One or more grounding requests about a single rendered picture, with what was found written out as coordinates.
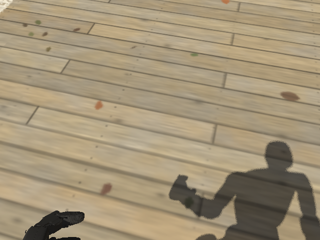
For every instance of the robot left hand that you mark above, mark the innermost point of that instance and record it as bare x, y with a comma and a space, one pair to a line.
52, 223

